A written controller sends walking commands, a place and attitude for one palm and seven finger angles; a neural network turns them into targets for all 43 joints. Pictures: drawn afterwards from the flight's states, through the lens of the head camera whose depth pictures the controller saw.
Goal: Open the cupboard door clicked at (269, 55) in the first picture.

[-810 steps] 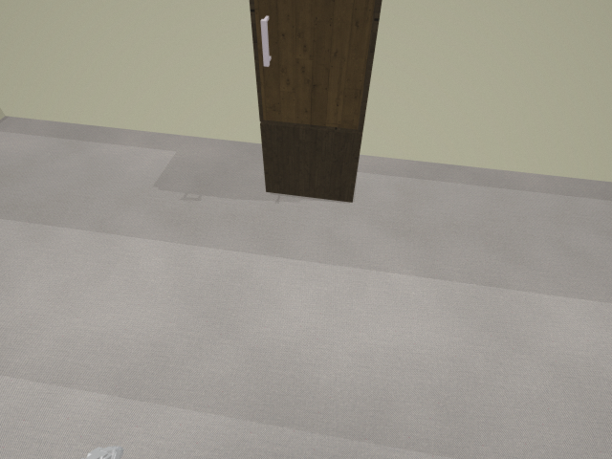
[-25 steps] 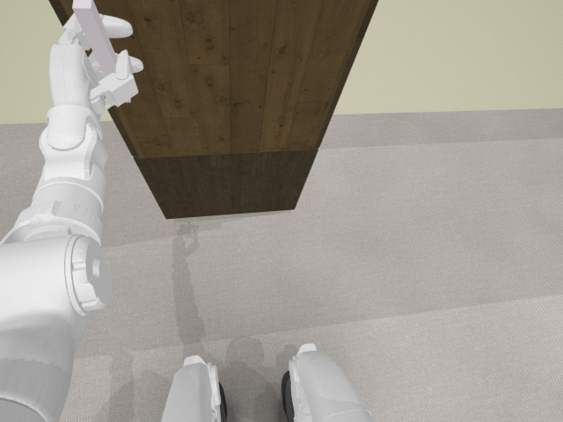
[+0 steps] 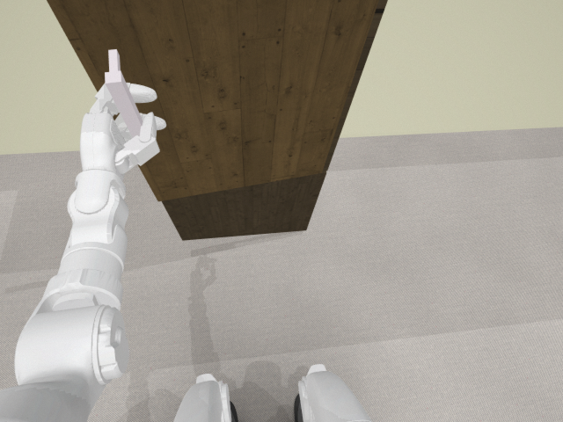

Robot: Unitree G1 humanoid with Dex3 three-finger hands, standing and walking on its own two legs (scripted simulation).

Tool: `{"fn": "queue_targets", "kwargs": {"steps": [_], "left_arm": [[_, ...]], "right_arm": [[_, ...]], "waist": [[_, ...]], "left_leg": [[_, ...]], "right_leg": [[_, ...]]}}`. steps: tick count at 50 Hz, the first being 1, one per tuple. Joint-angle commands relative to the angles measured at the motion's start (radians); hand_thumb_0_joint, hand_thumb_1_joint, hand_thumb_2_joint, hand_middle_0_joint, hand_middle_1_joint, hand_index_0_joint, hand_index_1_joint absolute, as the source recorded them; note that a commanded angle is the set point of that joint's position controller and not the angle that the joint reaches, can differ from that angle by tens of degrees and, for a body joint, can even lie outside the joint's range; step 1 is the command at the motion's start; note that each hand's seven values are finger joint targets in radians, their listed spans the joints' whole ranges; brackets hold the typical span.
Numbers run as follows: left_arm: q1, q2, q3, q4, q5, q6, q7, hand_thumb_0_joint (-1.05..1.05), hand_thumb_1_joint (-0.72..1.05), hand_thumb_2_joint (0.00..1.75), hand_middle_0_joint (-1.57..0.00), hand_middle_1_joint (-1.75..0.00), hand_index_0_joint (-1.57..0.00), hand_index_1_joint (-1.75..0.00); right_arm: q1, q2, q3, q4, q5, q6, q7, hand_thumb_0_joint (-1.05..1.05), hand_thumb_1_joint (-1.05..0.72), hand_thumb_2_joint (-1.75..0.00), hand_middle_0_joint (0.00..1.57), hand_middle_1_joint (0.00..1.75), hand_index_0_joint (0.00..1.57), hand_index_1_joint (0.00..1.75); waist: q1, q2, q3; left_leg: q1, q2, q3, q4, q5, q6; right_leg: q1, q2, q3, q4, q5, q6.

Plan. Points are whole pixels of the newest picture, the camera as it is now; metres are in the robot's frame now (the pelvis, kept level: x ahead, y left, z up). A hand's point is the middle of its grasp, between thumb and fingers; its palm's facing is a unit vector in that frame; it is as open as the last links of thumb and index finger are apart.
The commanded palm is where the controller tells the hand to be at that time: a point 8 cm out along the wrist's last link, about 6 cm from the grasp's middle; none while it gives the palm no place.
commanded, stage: pull the door open along its arc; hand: left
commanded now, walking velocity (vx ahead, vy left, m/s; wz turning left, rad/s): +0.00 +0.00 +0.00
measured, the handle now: (132, 108) +0.55 +0.17 +0.06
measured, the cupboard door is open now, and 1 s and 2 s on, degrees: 7 45 46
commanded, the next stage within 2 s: open thumb and fingers to let go in 0.66 s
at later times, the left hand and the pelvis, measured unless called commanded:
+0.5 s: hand (226, 231) +0.35 +0.04 +0.06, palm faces +0.37 -0.93 +0.00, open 5.8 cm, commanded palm +0.29 +0.07 +0.05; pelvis +0.00 -0.03 +0.01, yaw +3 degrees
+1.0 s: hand (257, 254) +0.32 +0.01 +0.06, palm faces +0.38 -0.92 -0.03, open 7.0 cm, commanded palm +0.27 +0.05 +0.05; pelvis -0.01 -0.07 +0.01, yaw +6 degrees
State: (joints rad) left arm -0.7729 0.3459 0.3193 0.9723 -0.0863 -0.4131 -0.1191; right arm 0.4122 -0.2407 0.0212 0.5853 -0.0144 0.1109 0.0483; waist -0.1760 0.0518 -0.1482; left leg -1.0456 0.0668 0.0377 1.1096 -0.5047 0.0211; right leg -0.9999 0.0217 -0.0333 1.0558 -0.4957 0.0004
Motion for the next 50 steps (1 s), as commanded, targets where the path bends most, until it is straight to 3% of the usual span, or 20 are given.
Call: {"fn": "queue_targets", "kwargs": {"steps": [1,3,4,7,10,12,16,17,21,24,29,33,37,38,39,40,42,46,50], "left_arm": [[-0.067,0.137,-0.001,-0.309,-0.028,-0.062,0.006,0.00,0.90,0.90,-0.40,-1.35,-0.40,-1.35],[0.030,0.085,-0.026,-0.374,-0.044,-0.062,0.012,0.00,0.90,0.90,-0.40,-1.35,-0.40,-1.35],[0.070,0.052,-0.011,-0.403,-0.067,-0.062,0.046,0.00,0.90,0.90,-0.40,-1.35,-0.40,-1.35],[0.139,-0.038,-0.042,-0.482,-0.063,-0.072,0.168,0.00,0.90,0.90,-0.40,-1.35,-0.40,-1.35],[0.219,-0.123,-0.081,-0.597,-0.019,-0.081,0.324,0.00,0.90,0.90,-0.40,-1.35,-0.40,-1.35],[0.300,-0.236,-0.166,-0.638,0.023,-0.075,0.428,0.00,0.90,0.90,-0.40,-1.35,-0.40,-1.35],[0.345,-0.361,-0.285,-0.722,0.120,-0.062,0.609,0.00,0.90,0.90,-0.40,-1.35,-0.40,-1.35],[0.341,-0.410,-0.340,-0.737,0.148,-0.057,0.645,0.00,0.90,0.90,-0.40,-1.35,-0.40,-1.35],[0.323,-0.497,-0.434,-0.752,0.238,-0.029,0.743,0.00,0.90,0.90,-0.40,-1.35,-0.40,-1.35],[0.383,-0.574,-0.534,-0.782,0.275,-0.012,0.744,0.00,0.90,0.90,-0.40,-1.35,-0.40,-1.35],[0.505,-0.639,-0.607,-0.830,0.221,0.015,0.724,0.00,0.90,0.90,-0.40,-1.35,-0.40,-1.35],[0.665,-0.631,-0.601,-0.878,0.192,0.037,0.712,0.00,0.90,0.90,-0.40,-1.35,-0.40,-1.35],[0.532,-0.591,-0.552,-0.845,0.190,0.043,0.739,0.00,0.90,0.90,-0.40,-1.35,-0.40,-1.35],[0.432,-0.560,-0.520,-0.814,0.185,0.039,0.751,0.00,0.90,0.90,-0.40,-1.35,-0.40,-1.35],[0.423,-0.545,-0.491,-0.798,0.177,0.034,0.756,0.00,0.83,0.87,-0.40,-1.34,-0.40,-1.34],[0.421,-0.520,-0.471,-0.811,0.179,0.025,0.757,0.00,0.76,0.84,-0.39,-1.34,-0.39,-1.34],[0.455,-0.537,-0.479,-0.789,0.175,0.016,0.747,0.00,0.62,0.78,-0.38,-1.32,-0.38,-1.32],[0.457,-0.561,-0.517,-0.785,0.193,-0.006,0.719,0.00,0.34,0.66,-0.36,-1.29,-0.36,-1.29],[0.479,-0.528,-0.498,-0.800,0.185,-0.020,0.699,0.00,0.06,0.54,-0.34,-1.26,-0.34,-1.26]], "right_arm": [[0.102,-0.167,-0.080,-0.092,0.010,-0.024,-0.002,0.00,-0.90,-0.90,0.20,0.30,0.20,0.30],[0.077,-0.158,-0.085,-0.103,0.014,-0.030,0.001,0.00,-0.90,-0.90,0.20,0.30,0.20,0.30],[0.064,-0.150,-0.086,-0.110,0.015,-0.035,0.000,0.00,-0.90,-0.90,0.20,0.30,0.20,0.30],[0.027,-0.129,-0.086,-0.108,0.006,-0.055,0.004,0.00,-0.90,-0.90,0.20,0.30,0.20,0.30],[-0.003,-0.109,-0.089,-0.120,-0.016,-0.068,0.014,0.00,-0.90,-0.90,0.20,0.30,0.20,0.30],[-0.031,-0.091,-0.087,-0.125,-0.028,-0.074,0.024,0.00,-0.90,-0.90,0.20,0.30,0.20,0.30],[-0.086,-0.075,-0.094,-0.129,-0.050,-0.083,0.029,0.00,-0.90,-0.90,0.20,0.30,0.20,0.30],[-0.100,-0.070,-0.093,-0.127,-0.055,-0.086,0.032,0.00,-0.90,-0.90,0.20,0.30,0.20,0.30],[-0.156,-0.049,-0.090,-0.117,-0.075,-0.103,0.019,0.00,-0.90,-0.90,0.20,0.30,0.20,0.30],[-0.193,-0.033,-0.084,-0.120,-0.078,-0.121,0.012,0.00,-0.90,-0.90,0.20,0.30,0.20,0.30],[-0.247,-0.015,-0.069,-0.133,-0.063,-0.154,0.006,0.00,-0.90,-0.90,0.20,0.30,0.20,0.30],[-0.284,-0.003,-0.052,-0.149,-0.056,-0.174,0.004,0.00,-0.90,-0.90,0.20,0.30,0.20,0.30],[-0.297,-0.004,-0.044,-0.122,-0.059,-0.186,-0.010,0.00,-0.90,-0.90,0.20,0.30,0.20,0.30],[-0.302,-0.007,-0.040,-0.104,-0.061,-0.186,-0.018,0.00,-0.90,-0.90,0.20,0.30,0.20,0.30],[-0.307,-0.007,-0.043,-0.099,-0.065,-0.187,-0.025,0.00,-0.90,-0.90,0.20,0.30,0.20,0.30],[-0.312,-0.009,-0.046,-0.101,-0.064,-0.187,-0.030,0.00,-0.90,-0.90,0.20,0.30,0.20,0.30],[-0.303,-0.004,-0.047,-0.100,-0.068,-0.188,-0.031,0.00,-0.90,-0.90,0.20,0.30,0.20,0.30],[-0.279,-0.011,-0.059,-0.102,-0.069,-0.186,-0.027,0.00,-0.90,-0.90,0.20,0.30,0.20,0.30],[-0.266,-0.020,-0.068,-0.106,-0.066,-0.179,-0.031,0.00,-0.90,-0.90,0.20,0.30,0.20,0.30]], "waist": [[0.076,0.001,-0.481],[0.089,-0.006,-0.455],[0.103,-0.044,-0.435],[0.124,-0.017,-0.397],[0.147,-0.032,-0.413],[0.153,-0.030,-0.399],[0.143,-0.085,-0.391],[0.137,-0.073,-0.378],[0.125,-0.096,-0.353],[0.124,-0.093,-0.354],[0.134,-0.131,-0.328],[0.165,-0.148,-0.297],[0.145,-0.153,-0.230],[0.126,-0.177,-0.198],[0.132,-0.199,-0.208],[0.145,-0.183,-0.226],[0.151,-0.173,-0.264],[0.135,-0.177,-0.289],[0.143,-0.196,-0.318]], "left_leg": [[0.395,-0.052,-0.045,-0.120,0.544,0.002],[0.394,-0.056,-0.032,-0.131,0.537,0.001],[0.379,-0.055,-0.026,-0.140,0.520,-0.001],[0.387,-0.055,-0.020,-0.146,0.516,-0.013],[0.403,-0.052,-0.019,-0.139,0.555,-0.020],[0.414,-0.051,-0.020,-0.145,0.565,-0.028],[0.400,-0.055,-0.022,-0.141,0.510,-0.027],[0.400,-0.058,-0.024,-0.142,0.488,-0.027],[0.388,-0.062,-0.027,-0.141,0.404,-0.022],[0.404,-0.065,-0.024,-0.142,0.381,-0.019],[0.405,-0.075,-0.029,-0.156,0.322,-0.018],[0.379,-0.086,-0.030,-0.168,0.278,-0.024],[0.335,-0.095,-0.040,-0.148,0.212,-0.025],[0.311,-0.096,-0.047,-0.138,0.179,-0.024],[0.289,-0.100,-0.048,-0.128,0.157,-0.025],[0.286,-0.101,-0.050,-0.132,0.163,-0.025],[0.282,-0.102,-0.046,-0.128,0.183,-0.026],[0.277,-0.098,-0.046,-0.119,0.211,-0.023],[0.264,-0.099,-0.050,-0.116,0.222,-0.023]], "right_leg": [[0.325,0.034,-0.014,-0.100,0.552,-0.018],[0.353,0.032,-0.012,-0.110,0.568,-0.017],[0.366,0.032,-0.016,-0.116,0.562,-0.015],[0.351,0.027,-0.021,-0.109,0.541,-0.015],[0.368,0.022,-0.024,-0.095,0.561,-0.017],[0.369,0.016,-0.030,-0.092,0.561,-0.019],[0.383,0.010,-0.029,-0.094,0.544,-0.021],[0.375,0.007,-0.030,-0.097,0.525,-0.022],[0.356,0.002,-0.028,-0.114,0.459,-0.028],[0.365,-0.005,-0.025,-0.128,0.448,-0.034],[0.406,-0.018,-0.013,-0.171,0.434,-0.025],[0.452,-0.039,0.014,-0.204,0.440,-0.011],[0.402,-0.060,0.057,-0.239,0.346,0.000],[0.375,-0.069,0.080,-0.258,0.293,0.007],[0.386,-0.080,0.113,-0.276,0.260,0.016],[0.406,-0.082,0.124,-0.278,0.258,0.013],[0.436,-0.089,0.131,-0.261,0.327,0.017],[0.444,-0.093,0.123,-0.232,0.419,0.021],[0.481,-0.100,0.139,-0.229,0.467,0.025]]}}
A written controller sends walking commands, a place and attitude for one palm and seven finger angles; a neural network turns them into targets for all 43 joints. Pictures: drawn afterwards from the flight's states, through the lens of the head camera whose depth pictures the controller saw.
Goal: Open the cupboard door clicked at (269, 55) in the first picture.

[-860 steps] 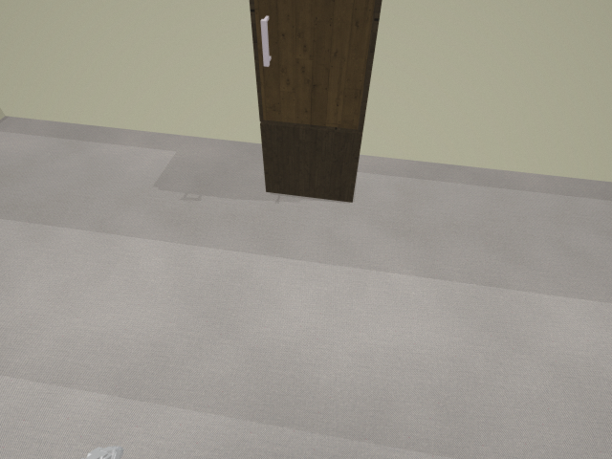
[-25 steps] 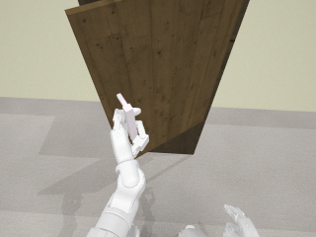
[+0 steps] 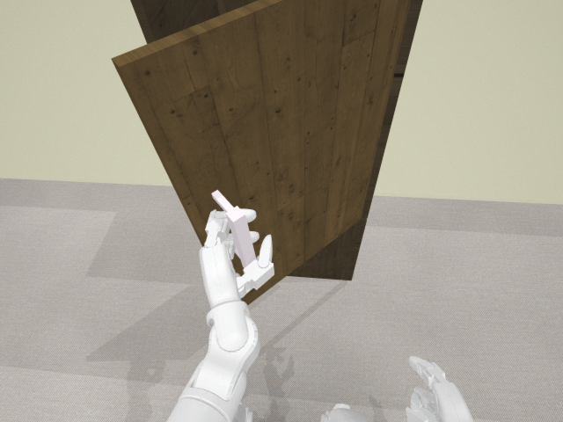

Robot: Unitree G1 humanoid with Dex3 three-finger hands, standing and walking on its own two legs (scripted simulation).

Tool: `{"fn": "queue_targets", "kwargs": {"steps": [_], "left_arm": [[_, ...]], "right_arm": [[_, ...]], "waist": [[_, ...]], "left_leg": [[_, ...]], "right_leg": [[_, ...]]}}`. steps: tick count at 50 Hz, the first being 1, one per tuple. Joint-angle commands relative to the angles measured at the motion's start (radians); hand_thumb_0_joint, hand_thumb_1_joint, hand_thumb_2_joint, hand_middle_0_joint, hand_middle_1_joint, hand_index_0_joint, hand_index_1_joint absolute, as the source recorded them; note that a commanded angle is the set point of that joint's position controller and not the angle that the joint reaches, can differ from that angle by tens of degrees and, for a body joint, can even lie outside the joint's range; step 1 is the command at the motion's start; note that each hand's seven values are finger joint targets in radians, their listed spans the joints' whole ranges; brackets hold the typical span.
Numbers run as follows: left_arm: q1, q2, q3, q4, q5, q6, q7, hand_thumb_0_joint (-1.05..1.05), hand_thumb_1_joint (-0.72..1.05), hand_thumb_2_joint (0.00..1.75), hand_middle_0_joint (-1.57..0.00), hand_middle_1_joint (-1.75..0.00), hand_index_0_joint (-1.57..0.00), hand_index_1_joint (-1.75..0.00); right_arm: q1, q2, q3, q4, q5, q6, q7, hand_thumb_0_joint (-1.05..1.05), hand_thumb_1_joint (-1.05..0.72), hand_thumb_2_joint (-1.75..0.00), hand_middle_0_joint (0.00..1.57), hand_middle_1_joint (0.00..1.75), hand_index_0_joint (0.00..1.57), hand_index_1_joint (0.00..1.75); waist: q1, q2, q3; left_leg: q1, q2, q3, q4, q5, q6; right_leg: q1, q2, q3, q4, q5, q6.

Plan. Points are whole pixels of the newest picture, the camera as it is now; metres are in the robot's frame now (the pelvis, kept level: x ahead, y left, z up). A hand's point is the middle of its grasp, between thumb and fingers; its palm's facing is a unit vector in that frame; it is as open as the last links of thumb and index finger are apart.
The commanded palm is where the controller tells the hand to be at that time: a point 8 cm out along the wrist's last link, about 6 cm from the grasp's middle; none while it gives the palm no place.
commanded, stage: open thumb and fingers to let go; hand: left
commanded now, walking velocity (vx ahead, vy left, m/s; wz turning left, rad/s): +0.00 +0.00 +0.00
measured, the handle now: (236, 234) +0.37 +0.08 +0.05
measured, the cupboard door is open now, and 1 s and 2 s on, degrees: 45 46 46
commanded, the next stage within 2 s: slide the hand sideways off the handle in 0.58 s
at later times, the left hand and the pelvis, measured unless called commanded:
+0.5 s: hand (255, 257) +0.34 +0.04 +0.05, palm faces +0.22 -0.98 -0.02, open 14.6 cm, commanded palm +0.29 +0.09 +0.04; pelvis +0.00 +0.02 +0.00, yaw -1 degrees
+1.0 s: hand (250, 290) +0.29 +0.05 +0.05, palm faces -0.19 -0.98 +0.04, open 16.3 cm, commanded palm +0.27 +0.10 +0.04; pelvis -0.01 +0.05 -0.01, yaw -2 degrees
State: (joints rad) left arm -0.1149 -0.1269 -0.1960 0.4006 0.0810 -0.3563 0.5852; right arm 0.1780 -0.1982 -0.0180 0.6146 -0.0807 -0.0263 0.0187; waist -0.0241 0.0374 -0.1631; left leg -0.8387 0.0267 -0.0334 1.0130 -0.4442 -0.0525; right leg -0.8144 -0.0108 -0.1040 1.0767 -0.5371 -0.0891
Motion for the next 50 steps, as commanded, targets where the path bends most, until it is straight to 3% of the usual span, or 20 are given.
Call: {"fn": "queue_targets", "kwargs": {"steps": [1,5,8,10,16,24,25,26,28,34,35,36,37,39,41,43,46,48,49,50], "left_arm": [[-0.191,-0.056,0.015,-0.231,0.014,-0.078,-0.009,0.00,-0.01,0.51,-0.33,-1.25,-0.33,-1.25],[-0.209,-0.044,0.022,-0.226,0.013,-0.082,-0.011,0.00,-0.29,0.39,-0.32,-1.22,-0.32,-1.22],[-0.191,-0.070,0.005,-0.216,0.015,-0.084,-0.006,0.00,-0.50,0.30,-0.30,-1.20,-0.30,-1.20],[-0.176,-0.059,0.013,-0.210,0.019,-0.080,-0.004,0.00,-0.50,0.30,-0.30,-1.20,-0.30,-1.20],[-0.179,-0.059,0.024,-0.204,0.009,-0.072,0.007,0.00,-0.50,0.30,-0.25,-0.90,-0.25,-0.90],[-0.207,-0.102,0.003,-0.178,0.017,-0.058,0.029,0.00,-0.50,0.30,-0.18,-0.50,-0.18,-0.50],[-0.202,-0.099,0.004,-0.189,0.026,-0.058,0.031,0.00,-0.50,0.30,-0.18,-0.45,-0.18,-0.45],[-0.204,-0.118,-0.017,-0.198,0.029,-0.056,0.033,0.00,-0.50,0.30,-0.17,-0.40,-0.17,-0.40],[-0.212,-0.133,-0.023,-0.192,0.024,-0.047,0.038,0.00,-0.50,0.30,-0.15,-0.30,-0.15,-0.30],[-0.239,-0.159,-0.032,-0.180,0.020,-0.024,0.053,0.00,-0.50,0.30,-0.15,-0.30,-0.15,-0.30],[-0.237,-0.038,-0.276,-0.197,0.155,-0.068,-0.176,0.00,-0.50,0.30,-0.15,-0.30,-0.15,-0.30],[-0.288,0.054,-0.177,-0.310,0.108,-0.126,-0.298,0.00,-0.50,0.30,-0.15,-0.30,-0.15,-0.30],[-0.246,0.074,-0.185,-0.320,0.087,-0.149,-0.395,0.00,-0.50,0.30,-0.15,-0.30,-0.15,-0.30],[-0.216,0.044,-0.176,-0.306,-0.015,-0.150,-0.516,0.00,-0.50,0.30,-0.15,-0.30,-0.15,-0.30],[-0.206,0.000,-0.149,-0.300,-0.114,-0.119,-0.541,0.00,-0.50,0.30,-0.15,-0.30,-0.15,-0.30],[-0.189,0.009,-0.094,-0.290,-0.153,-0.093,-0.508,0.00,-0.50,0.30,-0.15,-0.30,-0.15,-0.30],[-0.139,0.032,-0.075,-0.371,-0.114,-0.100,-0.439,0.00,-0.50,0.30,-0.15,-0.30,-0.15,-0.30],[-0.082,0.034,-0.092,-0.377,-0.069,-0.109,-0.410,0.00,-0.50,0.30,-0.15,-0.30,-0.15,-0.30],[-0.074,0.028,-0.110,-0.391,-0.047,-0.115,-0.402,0.00,-0.50,0.30,-0.15,-0.30,-0.15,-0.30],[-0.046,0.055,-0.099,-0.398,-0.024,-0.117,-0.395,0.00,-0.50,0.30,-0.15,-0.30,-0.15,-0.30]], "right_arm": [[-0.028,-0.062,-0.029,-0.133,0.002,-0.039,-0.002,0.00,-0.90,-0.90,0.20,0.30,0.20,0.30],[-0.027,-0.067,-0.029,-0.131,0.005,-0.034,-0.007,0.00,-0.90,-0.90,0.20,0.30,0.20,0.30],[-0.015,-0.065,-0.031,-0.130,0.002,-0.036,-0.005,0.00,-0.90,-0.90,0.20,0.30,0.20,0.30],[-0.017,-0.069,-0.031,-0.134,0.004,-0.036,-0.006,0.00,-0.90,-0.90,0.20,0.30,0.20,0.30],[-0.017,-0.068,-0.029,-0.134,0.003,-0.037,-0.006,0.00,-0.90,-0.90,0.20,0.30,0.20,0.30],[-0.022,-0.065,-0.025,-0.138,0.000,-0.039,0.003,0.00,-0.90,-0.90,0.20,0.30,0.20,0.30],[-0.023,-0.068,-0.028,-0.144,0.001,-0.039,0.005,0.00,-0.90,-0.90,0.20,0.30,0.20,0.30],[-0.024,-0.064,-0.027,-0.146,0.000,-0.039,0.009,0.00,-0.90,-0.90,0.20,0.30,0.20,0.30],[-0.026,-0.064,-0.025,-0.145,0.001,-0.040,0.013,0.00,-0.90,-0.90,0.20,0.30,0.20,0.30],[-0.045,-0.064,-0.022,-0.144,0.002,-0.043,0.019,0.00,-0.90,-0.90,0.20,0.30,0.20,0.30],[0.028,-0.110,-0.025,-0.134,0.004,-0.024,0.022,0.00,-0.90,-0.90,0.20,0.30,0.20,0.30],[0.046,-0.108,-0.043,-0.169,0.017,-0.020,0.019,0.00,-0.90,-0.90,0.20,0.30,0.20,0.30],[0.037,-0.109,-0.044,-0.186,0.026,-0.017,0.014,0.00,-0.90,-0.90,0.20,0.30,0.20,0.30],[0.035,-0.102,-0.032,-0.215,0.054,-0.019,0.004,0.00,-0.90,-0.90,0.20,0.30,0.20,0.30],[0.017,-0.101,-0.022,-0.233,0.074,-0.025,-0.002,0.00,-0.90,-0.90,0.20,0.30,0.20,0.30],[0.014,-0.109,-0.020,-0.237,0.080,-0.026,-0.007,0.00,-0.90,-0.90,0.20,0.30,0.20,0.30],[0.016,-0.110,-0.026,-0.256,0.070,-0.028,0.004,0.00,-0.90,-0.90,0.20,0.30,0.20,0.30],[0.026,-0.109,-0.029,-0.262,0.063,-0.023,0.015,0.00,-0.90,-0.90,0.20,0.30,0.20,0.30],[0.023,-0.107,-0.032,-0.266,0.061,-0.023,0.019,0.00,-0.90,-0.90,0.20,0.30,0.20,0.30],[0.022,-0.113,-0.034,-0.273,0.059,-0.019,0.023,0.00,-0.90,-0.90,0.20,0.30,0.20,0.30]], "waist": [[-0.015,-0.174,-0.295],[-0.015,-0.175,-0.272],[-0.016,-0.180,-0.287],[-0.008,-0.181,-0.285],[-0.005,-0.169,-0.280],[-0.001,-0.137,-0.278],[0.010,-0.109,-0.297],[0.006,-0.097,-0.302],[0.000,-0.118,-0.288],[0.001,-0.119,-0.278],[-0.106,-0.158,-0.201],[-0.057,-0.102,-0.329],[-0.044,-0.060,-0.363],[-0.051,-0.080,-0.304],[-0.047,-0.075,-0.250],[-0.038,-0.136,-0.206],[-0.013,-0.103,-0.273],[-0.015,-0.122,-0.264],[-0.018,-0.103,-0.259],[-0.002,-0.086,-0.275]], "left_leg": [[0.057,-0.058,0.025,-0.019,0.158,0.051],[0.049,-0.059,0.020,-0.021,0.140,0.052],[0.068,-0.057,0.023,-0.026,0.158,0.054],[0.073,-0.057,0.023,-0.031,0.166,0.055],[0.089,-0.055,0.032,-0.039,0.168,0.054],[0.129,-0.051,0.036,-0.049,0.192,0.055],[0.140,-0.049,0.035,-0.050,0.216,0.054],[0.152,-0.047,0.039,-0.048,0.225,0.055],[0.154,-0.045,0.034,-0.049,0.227,0.054],[0.157,-0.043,0.028,-0.053,0.211,0.053],[0.154,-0.046,0.027,-0.027,0.213,0.077],[0.173,-0.050,0.027,-0.019,0.238,0.081],[0.198,-0.052,0.033,-0.013,0.249,0.081],[0.192,-0.050,0.025,-0.022,0.205,0.081],[0.198,-0.047,0.019,-0.045,0.150,0.076],[0.174,-0.045,0.012,-0.062,0.116,0.074],[0.193,-0.043,0.007,-0.057,0.172,0.072],[0.179,-0.040,0.006,-0.045,0.189,0.071],[0.177,-0.039,0.010,-0.039,0.180,0.071],[0.174,-0.039,0.004,-0.037,0.190,0.070]], "right_leg": [[0.290,-0.071,0.212,-0.251,0.512,0.117],[0.273,-0.070,0.214,-0.261,0.451,0.112],[0.262,-0.059,0.188,-0.242,0.471,0.108],[0.261,-0.051,0.173,-0.238,0.466,0.101],[0.244,-0.041,0.151,-0.234,0.443,0.097],[0.200,-0.010,0.095,-0.204,0.402,0.076],[0.201,-0.003,0.084,-0.190,0.404,0.067],[0.190,0.001,0.076,-0.183,0.409,0.064],[0.180,0.006,0.065,-0.180,0.402,0.064],[0.151,0.017,0.048,-0.173,0.341,0.056],[0.090,0.005,0.074,-0.155,0.418,0.060],[0.148,-0.006,0.092,-0.139,0.463,0.053],[0.167,-0.007,0.103,-0.131,0.489,0.050],[0.150,-0.003,0.098,-0.151,0.429,0.055],[0.114,0.007,0.079,-0.172,0.322,0.057],[0.107,0.010,0.070,-0.189,0.254,0.061],[0.111,0.010,0.057,-0.142,0.288,0.054],[0.099,0.010,0.053,-0.123,0.307,0.053],[0.081,0.009,0.057,-0.120,0.297,0.053],[0.080,0.009,0.057,-0.106,0.291,0.047]]}}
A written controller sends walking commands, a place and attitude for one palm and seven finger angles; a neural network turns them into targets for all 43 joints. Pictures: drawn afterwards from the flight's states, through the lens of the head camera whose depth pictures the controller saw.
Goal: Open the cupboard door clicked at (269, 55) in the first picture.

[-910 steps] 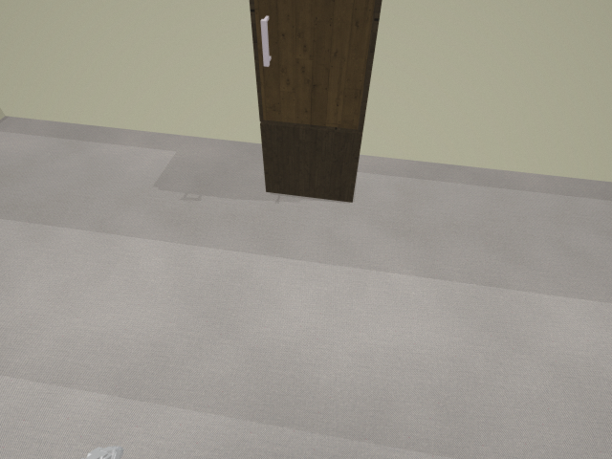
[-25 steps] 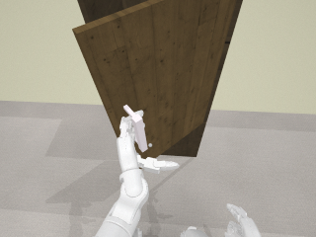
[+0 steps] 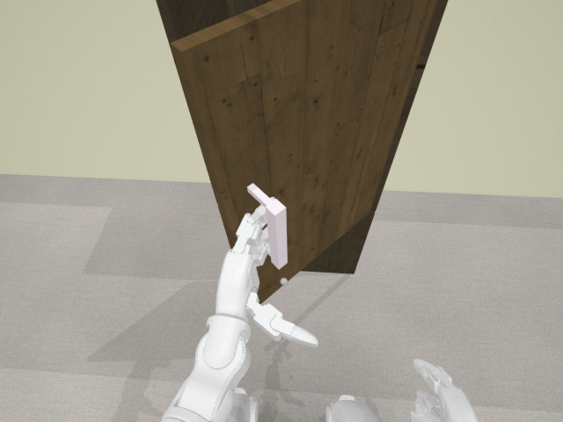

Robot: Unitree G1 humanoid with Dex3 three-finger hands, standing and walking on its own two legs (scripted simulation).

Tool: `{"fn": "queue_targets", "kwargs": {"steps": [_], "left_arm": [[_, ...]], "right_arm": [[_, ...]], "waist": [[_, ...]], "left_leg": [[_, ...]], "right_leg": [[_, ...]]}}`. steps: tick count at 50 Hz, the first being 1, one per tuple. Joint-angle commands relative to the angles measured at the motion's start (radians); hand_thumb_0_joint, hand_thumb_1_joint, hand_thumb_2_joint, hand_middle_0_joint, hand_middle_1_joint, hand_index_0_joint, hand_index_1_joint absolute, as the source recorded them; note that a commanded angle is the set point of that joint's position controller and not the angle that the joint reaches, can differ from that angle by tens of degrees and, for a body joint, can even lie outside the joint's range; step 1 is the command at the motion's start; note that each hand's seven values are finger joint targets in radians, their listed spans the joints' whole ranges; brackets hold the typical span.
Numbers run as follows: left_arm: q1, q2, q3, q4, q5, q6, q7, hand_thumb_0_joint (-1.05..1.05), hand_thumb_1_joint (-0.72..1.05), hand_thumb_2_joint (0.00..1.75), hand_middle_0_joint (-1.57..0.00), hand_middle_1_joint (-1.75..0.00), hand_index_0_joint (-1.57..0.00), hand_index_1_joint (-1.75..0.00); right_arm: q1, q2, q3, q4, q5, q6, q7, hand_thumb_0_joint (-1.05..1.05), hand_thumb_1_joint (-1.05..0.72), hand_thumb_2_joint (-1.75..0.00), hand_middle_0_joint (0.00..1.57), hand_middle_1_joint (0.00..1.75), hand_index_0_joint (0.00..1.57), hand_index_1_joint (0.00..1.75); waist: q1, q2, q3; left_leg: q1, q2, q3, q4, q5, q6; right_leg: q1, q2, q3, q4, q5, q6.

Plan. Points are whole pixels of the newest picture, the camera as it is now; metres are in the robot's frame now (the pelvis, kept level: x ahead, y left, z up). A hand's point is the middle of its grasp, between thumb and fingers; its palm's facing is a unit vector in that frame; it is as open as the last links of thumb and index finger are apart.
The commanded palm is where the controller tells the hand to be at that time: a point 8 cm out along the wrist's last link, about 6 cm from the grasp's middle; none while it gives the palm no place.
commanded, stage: slide the hand sideways off the handle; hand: left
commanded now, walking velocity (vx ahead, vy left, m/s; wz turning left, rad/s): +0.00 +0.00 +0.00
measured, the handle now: (268, 229) +0.37 +0.03 +0.06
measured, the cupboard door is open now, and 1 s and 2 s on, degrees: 46 46 46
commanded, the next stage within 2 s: draw the hand back to the body in 0.88 s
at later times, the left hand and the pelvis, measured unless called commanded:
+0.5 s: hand (254, 310) +0.26 +0.05 +0.05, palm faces -0.11 -0.99 +0.00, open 16.3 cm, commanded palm +0.24 +0.11 +0.05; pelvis +0.01 -0.01 +0.00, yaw +0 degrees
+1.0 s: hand (218, 330) +0.23 +0.09 +0.05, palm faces -0.10 -0.99 -0.02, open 16.3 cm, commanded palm +0.22 +0.15 +0.05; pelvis +0.01 -0.01 -0.01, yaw +1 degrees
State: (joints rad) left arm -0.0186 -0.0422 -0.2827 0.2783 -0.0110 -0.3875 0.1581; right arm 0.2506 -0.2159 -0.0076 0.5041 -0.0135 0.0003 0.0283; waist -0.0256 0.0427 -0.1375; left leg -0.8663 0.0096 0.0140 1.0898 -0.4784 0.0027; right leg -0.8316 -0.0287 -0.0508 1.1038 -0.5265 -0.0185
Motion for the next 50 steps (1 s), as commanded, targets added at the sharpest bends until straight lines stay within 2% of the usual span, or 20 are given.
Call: {"fn": "queue_targets", "kwargs": {"steps": [1,2,4,6,7,11,18,20,26,28,33,36,37,39,41,42,44,46,49,50], "left_arm": [[-0.125,-0.040,-0.028,-0.263,0.083,-0.080,0.034,0.00,-0.50,0.30,-0.15,-0.30,-0.15,-0.30],[-0.135,-0.042,-0.035,-0.266,0.089,-0.075,0.035,0.00,-0.50,0.30,-0.15,-0.30,-0.15,-0.30],[-0.123,-0.031,-0.029,-0.263,0.088,-0.059,0.031,0.00,-0.50,0.30,-0.15,-0.30,-0.15,-0.30],[-0.108,-0.015,-0.007,-0.306,0.074,-0.047,0.031,0.00,-0.50,0.30,-0.15,-0.30,-0.15,-0.30],[-0.074,-0.010,0.001,-0.304,0.066,-0.040,0.028,0.00,-0.50,0.30,-0.15,-0.30,-0.15,-0.30],[-0.070,-0.021,-0.017,-0.360,0.045,-0.032,0.008,0.00,-0.50,0.30,-0.15,-0.30,-0.15,-0.30],[0.083,0.050,0.031,-0.422,0.022,-0.047,-0.053,0.00,-0.50,0.30,-0.15,-0.30,-0.15,-0.30],[0.124,0.040,0.016,-0.446,0.019,-0.041,-0.072,0.00,-0.50,0.30,-0.15,-0.30,-0.15,-0.30],[0.175,0.091,0.057,-0.518,-0.004,-0.045,-0.110,0.00,-0.50,0.30,-0.15,-0.30,-0.15,-0.30],[0.209,0.107,0.077,-0.540,-0.016,-0.049,-0.122,0.00,-0.50,0.30,-0.15,-0.30,-0.15,-0.30],[0.258,0.164,0.142,-0.556,-0.042,-0.048,-0.154,0.00,-0.50,0.30,-0.15,-0.30,-0.15,-0.30],[0.279,0.173,0.156,-0.571,-0.058,-0.045,-0.178,0.00,-0.50,0.30,-0.15,-0.30,-0.15,-0.30],[0.311,0.169,0.157,-0.566,-0.065,-0.043,-0.189,0.00,-0.50,0.30,-0.15,-0.30,-0.15,-0.30],[0.364,0.177,0.170,-0.599,-0.083,-0.044,-0.209,0.00,-0.50,0.30,-0.15,-0.30,-0.15,-0.30],[0.421,0.201,0.199,-0.614,-0.097,-0.045,-0.224,0.00,-0.50,0.30,-0.15,-0.30,-0.15,-0.30],[0.464,0.199,0.205,-0.608,-0.103,-0.044,-0.234,0.00,-0.50,0.30,-0.15,-0.30,-0.15,-0.30],[0.401,0.192,0.184,-0.617,-0.104,-0.048,-0.247,0.00,-0.50,0.30,-0.15,-0.30,-0.15,-0.30],[0.334,0.198,0.179,-0.631,-0.100,-0.063,-0.247,0.00,-0.50,0.30,-0.15,-0.30,-0.15,-0.30],[0.371,0.207,0.201,-0.614,-0.110,-0.071,-0.254,0.00,-0.50,0.30,-0.15,-0.30,-0.15,-0.30],[0.370,0.249,0.239,-0.659,-0.117,-0.070,-0.252,0.00,-0.50,0.30,-0.15,-0.30,-0.15,-0.30]], "right_arm": [[-0.053,-0.091,-0.043,-0.168,-0.009,-0.041,0.015,0.00,-0.90,-0.90,0.20,0.30,0.20,0.30],[-0.053,-0.092,-0.041,-0.170,-0.008,-0.036,0.016,0.00,-0.90,-0.90,0.20,0.30,0.20,0.30],[-0.059,-0.095,-0.037,-0.181,-0.004,-0.027,0.012,0.00,-0.90,-0.90,0.20,0.30,0.20,0.30],[-0.066,-0.093,-0.036,-0.195,-0.003,-0.022,0.004,0.00,-0.90,-0.90,0.20,0.30,0.20,0.30],[-0.063,-0.093,-0.035,-0.196,-0.001,-0.018,0.000,0.00,-0.90,-0.90,0.20,0.30,0.20,0.30],[-0.070,-0.091,-0.030,-0.207,0.004,-0.023,-0.010,0.00,-0.90,-0.90,0.20,0.30,0.20,0.30],[-0.063,-0.090,-0.026,-0.215,0.005,-0.042,-0.018,0.00,-0.90,-0.90,0.20,0.30,0.20,0.30],[-0.060,-0.089,-0.025,-0.225,0.008,-0.045,-0.018,0.00,-0.90,-0.90,0.20,0.30,0.20,0.30],[-0.055,-0.091,-0.028,-0.232,0.009,-0.057,-0.030,0.00,-0.90,-0.90,0.20,0.30,0.20,0.30],[-0.052,-0.090,-0.029,-0.233,0.009,-0.063,-0.032,0.00,-0.90,-0.90,0.20,0.30,0.20,0.30],[-0.050,-0.094,-0.029,-0.234,0.010,-0.071,-0.044,0.00,-0.90,-0.90,0.20,0.30,0.20,0.30],[-0.044,-0.096,-0.029,-0.234,0.012,-0.079,-0.049,0.00,-0.90,-0.90,0.20,0.30,0.20,0.30],[-0.041,-0.098,-0.030,-0.232,0.013,-0.081,-0.051,0.00,-0.90,-0.90,0.20,0.30,0.20,0.30],[-0.038,-0.097,-0.031,-0.240,0.016,-0.088,-0.051,0.00,-0.90,-0.90,0.20,0.30,0.20,0.30],[-0.037,-0.099,-0.034,-0.244,0.016,-0.091,-0.052,0.00,-0.90,-0.90,0.20,0.30,0.20,0.30],[-0.036,-0.096,-0.034,-0.247,0.017,-0.090,-0.052,0.00,-0.90,-0.90,0.20,0.30,0.20,0.30],[-0.037,-0.101,-0.032,-0.242,0.017,-0.095,-0.055,0.00,-0.90,-0.90,0.20,0.30,0.20,0.30],[-0.041,-0.106,-0.033,-0.236,0.013,-0.107,-0.059,0.00,-0.90,-0.90,0.20,0.30,0.20,0.30],[-0.034,-0.107,-0.034,-0.236,0.014,-0.116,-0.063,0.00,-0.90,-0.90,0.20,0.30,0.20,0.30],[-0.036,-0.110,-0.036,-0.241,0.015,-0.117,-0.065,0.00,-0.90,-0.90,0.20,0.30,0.20,0.30]], "waist": [[-0.006,-0.088,-0.282],[-0.013,-0.086,-0.262],[-0.008,-0.098,-0.236],[0.008,-0.085,-0.272],[0.011,-0.107,-0.265],[-0.005,-0.112,-0.245],[0.008,-0.110,-0.232],[0.006,-0.088,-0.226],[-0.006,-0.093,-0.217],[0.002,-0.078,-0.230],[0.003,-0.094,-0.233],[0.001,-0.086,-0.237],[0.001,-0.097,-0.240],[0.010,-0.071,-0.260],[0.015,-0.091,-0.273],[0.020,-0.097,-0.255],[-0.012,-0.102,-0.208],[-0.022,-0.092,-0.199],[-0.007,-0.087,-0.215],[0.009,-0.074,-0.255]], "left_leg": [[0.197,-0.020,-0.039,-0.114,0.204,0.013],[0.189,-0.020,-0.040,-0.116,0.179,0.013],[0.178,-0.021,-0.040,-0.128,0.130,0.014],[0.192,-0.023,-0.038,-0.135,0.140,0.014],[0.191,-0.023,-0.036,-0.137,0.148,0.013],[0.192,-0.019,-0.040,-0.135,0.137,0.015],[0.164,-0.025,-0.034,-0.118,0.153,0.015],[0.167,-0.027,-0.033,-0.114,0.167,0.016],[0.149,-0.027,-0.036,-0.089,0.166,0.017],[0.144,-0.030,-0.032,-0.080,0.173,0.017],[0.112,-0.033,-0.027,-0.063,0.167,0.017],[0.114,-0.032,-0.028,-0.056,0.192,0.018],[0.116,-0.032,-0.029,-0.058,0.196,0.018],[0.124,-0.034,-0.026,-0.057,0.216,0.016],[0.119,-0.033,-0.028,-0.054,0.240,0.015],[0.106,-0.035,-0.027,-0.055,0.235,0.013],[0.083,-0.034,-0.031,-0.042,0.192,0.015],[0.069,-0.034,-0.035,-0.023,0.168,0.017],[0.064,-0.032,-0.034,-0.017,0.160,0.015],[0.077,-0.032,-0.034,-0.023,0.180,0.018]], "right_leg": [[0.081,0.027,0.002,-0.132,0.266,-0.022],[0.070,0.028,0.003,-0.137,0.243,-0.022],[0.068,0.029,0.006,-0.153,0.192,-0.023],[0.093,0.030,0.007,-0.153,0.198,-0.024],[0.107,0.032,0.007,-0.158,0.211,-0.024],[0.098,0.032,0.004,-0.164,0.201,-0.017],[0.126,0.029,0.018,-0.161,0.240,-0.015],[0.122,0.030,0.018,-0.157,0.254,-0.016],[0.111,0.030,0.023,-0.152,0.265,-0.010],[0.121,0.029,0.031,-0.152,0.277,-0.009],[0.140,0.025,0.051,-0.158,0.286,-0.002],[0.147,0.025,0.049,-0.153,0.318,0.000],[0.151,0.025,0.047,-0.153,0.332,0.002],[0.169,0.023,0.049,-0.148,0.370,0.004],[0.190,0.021,0.049,-0.138,0.417,0.008],[0.199,0.019,0.052,-0.143,0.429,0.012],[0.149,0.017,0.057,-0.152,0.373,0.018],[0.110,0.018,0.061,-0.146,0.305,0.013],[0.107,0.021,0.062,-0.142,0.272,0.007],[0.138,0.023,0.066,-0.142,0.284,0.004]]}}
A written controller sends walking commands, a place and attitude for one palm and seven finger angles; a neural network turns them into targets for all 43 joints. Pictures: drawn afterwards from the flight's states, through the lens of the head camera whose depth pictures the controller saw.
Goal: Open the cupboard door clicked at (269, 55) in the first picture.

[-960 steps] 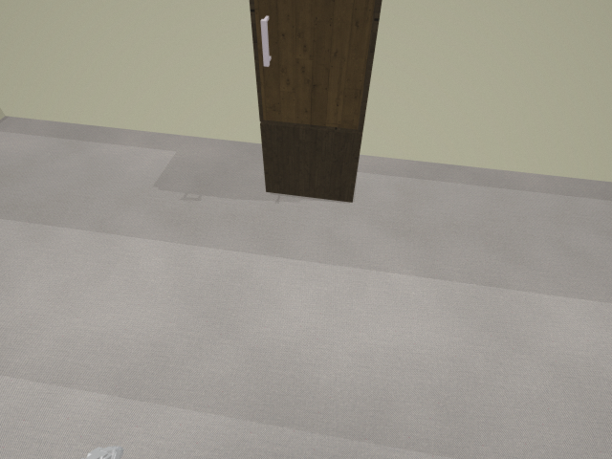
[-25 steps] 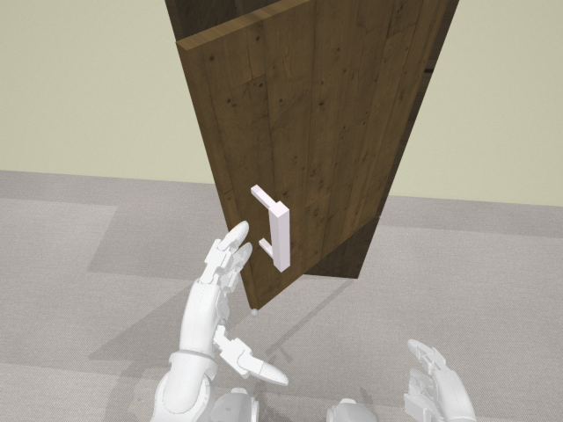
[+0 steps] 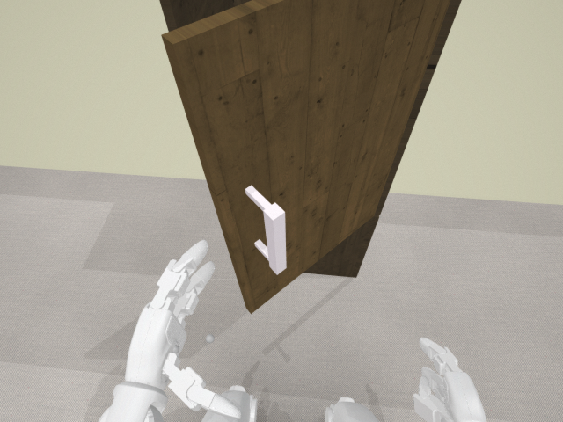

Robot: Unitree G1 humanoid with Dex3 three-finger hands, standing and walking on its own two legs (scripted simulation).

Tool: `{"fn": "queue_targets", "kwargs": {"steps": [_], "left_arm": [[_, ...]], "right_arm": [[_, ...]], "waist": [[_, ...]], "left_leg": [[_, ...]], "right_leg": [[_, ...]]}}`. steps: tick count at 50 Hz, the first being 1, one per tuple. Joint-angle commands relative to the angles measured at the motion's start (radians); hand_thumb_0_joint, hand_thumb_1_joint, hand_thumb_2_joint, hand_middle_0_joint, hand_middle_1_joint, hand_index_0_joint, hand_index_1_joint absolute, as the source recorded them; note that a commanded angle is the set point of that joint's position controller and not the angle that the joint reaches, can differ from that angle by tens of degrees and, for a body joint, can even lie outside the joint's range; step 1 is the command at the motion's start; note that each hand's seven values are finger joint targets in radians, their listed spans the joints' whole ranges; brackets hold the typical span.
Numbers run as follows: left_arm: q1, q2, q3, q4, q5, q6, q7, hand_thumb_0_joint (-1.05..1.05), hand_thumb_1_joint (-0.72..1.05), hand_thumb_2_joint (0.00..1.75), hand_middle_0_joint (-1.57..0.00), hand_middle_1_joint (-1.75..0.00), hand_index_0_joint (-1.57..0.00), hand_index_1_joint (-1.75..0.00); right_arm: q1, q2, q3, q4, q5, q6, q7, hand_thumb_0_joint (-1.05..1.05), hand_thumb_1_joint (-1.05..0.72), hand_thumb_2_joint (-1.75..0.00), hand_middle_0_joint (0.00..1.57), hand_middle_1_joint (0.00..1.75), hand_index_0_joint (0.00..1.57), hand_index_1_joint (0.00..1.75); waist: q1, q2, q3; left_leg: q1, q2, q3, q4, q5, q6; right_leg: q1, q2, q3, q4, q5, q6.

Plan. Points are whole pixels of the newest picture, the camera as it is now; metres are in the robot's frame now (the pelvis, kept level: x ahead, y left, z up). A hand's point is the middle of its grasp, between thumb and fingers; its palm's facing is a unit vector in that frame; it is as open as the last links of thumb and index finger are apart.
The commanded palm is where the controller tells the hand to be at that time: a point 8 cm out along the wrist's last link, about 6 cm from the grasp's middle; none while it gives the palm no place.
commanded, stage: draw the hand back to the body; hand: left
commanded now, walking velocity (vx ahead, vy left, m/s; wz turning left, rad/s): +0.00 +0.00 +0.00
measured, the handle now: (267, 233) +0.36 +0.04 +0.07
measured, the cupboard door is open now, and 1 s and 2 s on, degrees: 46 46 46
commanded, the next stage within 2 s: step back with the hand held close in 1.56 s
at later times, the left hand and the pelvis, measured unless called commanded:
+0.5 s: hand (127, 331) +0.20 +0.16 +0.14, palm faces -0.08 -0.99 -0.07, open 16.2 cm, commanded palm +0.18 +0.22 +0.15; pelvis +0.01 +0.02 +0.04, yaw +0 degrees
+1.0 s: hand out of the picture +0.21 +0.25 +0.22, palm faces +0.34 -0.86 -0.39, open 11.3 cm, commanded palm +0.16 +0.30 +0.24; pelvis +0.02 +0.03 +0.09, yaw -1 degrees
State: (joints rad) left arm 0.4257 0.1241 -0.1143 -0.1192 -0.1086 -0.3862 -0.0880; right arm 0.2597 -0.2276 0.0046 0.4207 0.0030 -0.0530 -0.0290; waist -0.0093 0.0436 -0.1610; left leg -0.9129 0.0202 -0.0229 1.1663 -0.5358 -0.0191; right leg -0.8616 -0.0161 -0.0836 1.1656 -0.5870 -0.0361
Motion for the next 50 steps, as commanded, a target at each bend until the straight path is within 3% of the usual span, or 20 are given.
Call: {"fn": "queue_targets", "kwargs": {"steps": [1,4,8,10,13,15,17,19,21,24,25,26,27,29,30,36,41,45,48,50], "left_arm": [[-0.064,0.110,0.093,-0.312,-0.021,-0.069,-0.005,0.00,-0.50,0.30,-0.15,-0.30,-0.15,-0.30],[0.020,0.113,0.101,-0.380,-0.039,-0.029,-0.005,0.00,-0.50,0.30,-0.15,-0.30,-0.15,-0.30],[0.044,0.091,0.089,-0.349,-0.055,0.036,-0.018,0.00,-0.50,0.30,-0.15,-0.30,-0.15,-0.30],[0.064,0.114,0.117,-0.331,-0.059,0.056,-0.027,0.00,-0.50,0.30,-0.15,-0.30,-0.15,-0.30],[0.055,0.124,0.123,-0.372,-0.073,0.066,-0.046,0.00,-0.50,0.30,-0.15,-0.30,-0.15,-0.30],[0.061,0.157,0.167,-0.364,-0.080,0.073,-0.050,0.00,-0.50,0.30,-0.15,-0.30,-0.15,-0.30],[0.074,0.165,0.184,-0.419,-0.094,0.069,-0.058,0.00,-0.50,0.30,-0.15,-0.30,-0.15,-0.30],[0.070,0.171,0.191,-0.446,-0.109,0.078,-0.069,0.00,-0.50,0.30,-0.15,-0.30,-0.15,-0.30],[0.078,0.185,0.217,-0.437,-0.119,0.092,-0.078,0.00,-0.43,0.33,-0.15,-0.30,-0.15,-0.30],[0.079,0.202,0.240,-0.456,-0.136,0.119,-0.098,0.00,-0.32,0.37,-0.16,-0.30,-0.16,-0.30],[0.105,0.330,0.264,-0.501,0.001,0.182,0.031,0.00,-0.29,0.39,-0.16,-0.30,-0.16,-0.30],[0.109,0.246,0.213,-0.545,0.017,0.218,0.088,0.00,-0.26,0.40,-0.16,-0.30,-0.16,-0.30],[0.164,0.223,0.205,-0.508,0.035,0.249,0.124,0.00,-0.22,0.42,-0.16,-0.30,-0.16,-0.30],[0.152,0.247,0.221,-0.534,0.059,0.281,0.164,0.00,-0.15,0.45,-0.16,-0.30,-0.16,-0.30],[0.141,0.259,0.233,-0.524,0.065,0.289,0.180,0.00,-0.12,0.47,-0.16,-0.30,-0.16,-0.30],[0.078,0.297,0.298,-0.510,0.079,0.299,0.229,0.00,0.09,0.55,-0.17,-0.30,-0.17,-0.30],[0.054,0.314,0.349,-0.516,0.080,0.287,0.239,0.00,0.27,0.63,-0.18,-0.30,-0.18,-0.30],[0.053,0.340,0.409,-0.495,0.073,0.281,0.237,0.00,0.41,0.69,-0.18,-0.30,-0.18,-0.30],[0.025,0.344,0.437,-0.500,0.069,0.272,0.234,0.00,0.51,0.74,-0.19,-0.30,-0.19,-0.30],[0.019,0.369,0.478,-0.483,0.067,0.268,0.236,0.00,0.58,0.76,-0.19,-0.30,-0.19,-0.30]], "right_arm": [[-0.046,-0.097,-0.050,-0.167,0.001,-0.062,-0.010,0.00,-0.90,-0.90,0.20,0.30,0.20,0.30],[-0.033,-0.090,-0.045,-0.182,0.014,-0.053,-0.012,0.00,-0.90,-0.90,0.20,0.30,0.20,0.30],[-0.036,-0.095,-0.036,-0.181,0.023,-0.047,-0.020,0.00,-0.90,-0.90,0.20,0.30,0.20,0.30],[-0.047,-0.102,-0.034,-0.181,0.023,-0.048,-0.025,0.00,-0.90,-0.90,0.20,0.30,0.20,0.30],[-0.043,-0.105,-0.027,-0.190,0.025,-0.060,-0.027,0.00,-0.90,-0.90,0.20,0.30,0.20,0.30],[-0.051,-0.109,-0.026,-0.186,0.025,-0.062,-0.032,0.00,-0.90,-0.90,0.20,0.30,0.20,0.30],[-0.046,-0.103,-0.024,-0.191,0.030,-0.073,-0.032,0.00,-0.90,-0.90,0.20,0.30,0.20,0.30],[-0.045,-0.101,-0.019,-0.189,0.034,-0.080,-0.030,0.00,-0.90,-0.90,0.20,0.30,0.20,0.30],[-0.051,-0.105,-0.018,-0.185,0.037,-0.083,-0.034,0.00,-0.90,-0.90,0.20,0.30,0.20,0.30],[-0.057,-0.106,-0.013,-0.178,0.043,-0.095,-0.037,0.00,-0.90,-0.90,0.20,0.30,0.20,0.30],[-0.060,-0.101,-0.013,-0.180,0.031,-0.075,-0.066,0.00,-0.90,-0.90,0.20,0.30,0.20,0.30],[-0.067,-0.084,0.001,-0.190,0.026,-0.073,-0.074,0.00,-0.90,-0.90,0.20,0.30,0.20,0.30],[-0.049,-0.079,0.003,-0.169,0.025,-0.066,-0.077,0.00,-0.90,-0.90,0.20,0.30,0.20,0.30],[-0.058,-0.086,0.005,-0.158,0.021,-0.058,-0.081,0.00,-0.90,-0.90,0.20,0.30,0.20,0.30],[-0.067,-0.089,0.008,-0.146,0.018,-0.059,-0.084,0.00,-0.90,-0.90,0.20,0.30,0.20,0.30],[-0.110,-0.092,0.018,-0.097,0.010,-0.080,-0.095,0.00,-0.90,-0.90,0.20,0.30,0.20,0.30],[-0.134,-0.090,0.020,-0.051,0.007,-0.107,-0.091,0.00,-0.90,-0.90,0.20,0.30,0.20,0.30],[-0.156,-0.096,0.014,-0.020,0.001,-0.117,-0.083,0.00,-0.90,-0.90,0.20,0.30,0.20,0.30],[-0.165,-0.093,0.011,-0.003,0.000,-0.120,-0.078,0.00,-0.90,-0.90,0.20,0.30,0.20,0.30],[-0.175,-0.096,0.006,0.010,-0.002,-0.119,-0.077,0.00,-0.90,-0.90,0.20,0.30,0.20,0.30]], "waist": [[0.007,-0.042,-0.266],[0.014,-0.010,-0.281],[-0.018,-0.070,-0.162],[-0.012,-0.093,-0.133],[-0.014,-0.048,-0.109],[-0.005,-0.070,-0.098],[0.007,-0.008,-0.123],[0.002,0.001,-0.112],[0.004,-0.016,-0.095],[0.008,0.020,-0.072],[0.066,0.013,-0.101],[0.037,0.016,-0.052],[0.036,0.023,-0.028],[0.034,0.003,-0.019],[0.035,-0.031,-0.020],[0.039,-0.023,0.048],[0.051,0.033,0.066],[0.064,-0.020,0.079],[0.063,0.012,0.108],[0.071,-0.010,0.112]], "left_leg": [[0.160,-0.044,0.008,-0.116,0.264,0.040],[0.248,-0.045,0.010,-0.172,0.333,0.041],[0.255,-0.040,0.000,-0.217,0.290,0.042],[0.256,-0.039,-0.007,-0.239,0.274,0.044],[0.289,-0.040,-0.004,-0.264,0.248,0.042],[0.294,-0.038,-0.009,-0.281,0.246,0.043],[0.341,-0.037,-0.007,-0.299,0.280,0.039],[0.364,-0.035,-0.010,-0.312,0.301,0.039],[0.367,-0.033,-0.014,-0.327,0.303,0.038],[0.394,-0.030,-0.017,-0.352,0.303,0.036],[0.422,-0.021,-0.004,-0.406,0.326,0.041],[0.446,-0.024,0.001,-0.422,0.331,0.042],[0.462,-0.017,0.000,-0.435,0.345,0.042],[0.496,-0.012,-0.001,-0.457,0.371,0.042],[0.511,-0.013,-0.004,-0.471,0.383,0.045],[0.600,-0.013,0.003,-0.574,0.341,0.046],[0.680,-0.011,0.004,-0.648,0.400,0.040],[0.718,-0.009,0.009,-0.694,0.457,0.039],[0.742,-0.009,0.014,-0.725,0.467,0.035],[0.752,-0.009,0.016,-0.743,0.462,0.036]], "right_leg": [[0.194,0.012,0.094,-0.202,0.372,0.018],[0.251,0.021,0.064,-0.222,0.456,0.019],[0.244,0.029,0.046,-0.280,0.414,0.031],[0.256,0.033,0.036,-0.298,0.374,0.027],[0.253,0.032,0.035,-0.324,0.337,0.027],[0.276,0.035,0.033,-0.339,0.321,0.025],[0.293,0.037,0.025,-0.335,0.355,0.020],[0.304,0.039,0.019,-0.345,0.383,0.022],[0.316,0.042,0.017,-0.359,0.379,0.024],[0.327,0.044,0.011,-0.379,0.375,0.023],[0.375,0.012,0.061,-0.440,0.367,0.006],[0.366,0.010,0.054,-0.458,0.373,0.013],[0.380,0.007,0.041,-0.467,0.374,0.016],[0.409,0.010,0.033,-0.491,0.394,0.019],[0.437,0.010,0.032,-0.510,0.407,0.018],[0.513,0.005,0.031,-0.609,0.372,0.023],[0.593,0.005,0.027,-0.665,0.413,0.020],[0.661,0.010,0.023,-0.710,0.469,0.021],[0.679,0.010,0.025,-0.735,0.477,0.022],[0.702,0.014,0.027,-0.758,0.478,0.020]]}}
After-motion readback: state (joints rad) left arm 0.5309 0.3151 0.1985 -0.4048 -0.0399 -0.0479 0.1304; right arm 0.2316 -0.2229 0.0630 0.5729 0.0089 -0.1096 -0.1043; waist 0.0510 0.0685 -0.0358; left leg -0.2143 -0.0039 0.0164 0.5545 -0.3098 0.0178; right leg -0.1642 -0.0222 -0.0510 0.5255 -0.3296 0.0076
